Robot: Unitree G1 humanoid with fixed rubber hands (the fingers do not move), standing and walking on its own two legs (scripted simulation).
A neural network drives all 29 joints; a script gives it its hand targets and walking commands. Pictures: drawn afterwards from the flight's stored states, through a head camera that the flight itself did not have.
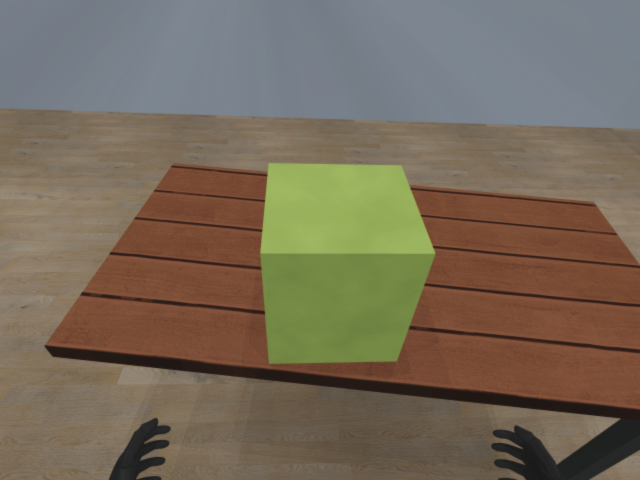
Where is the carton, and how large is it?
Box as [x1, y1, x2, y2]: [260, 163, 434, 363]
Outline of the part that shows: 269,163 260,251 269,363 396,360 434,256 433,248 401,165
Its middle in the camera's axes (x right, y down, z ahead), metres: +0.02 +0.04 +0.61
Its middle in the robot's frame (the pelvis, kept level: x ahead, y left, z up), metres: +0.45 +0.01 +0.03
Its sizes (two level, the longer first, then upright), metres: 0.210 0.200 0.250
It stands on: a table, 0.67 m high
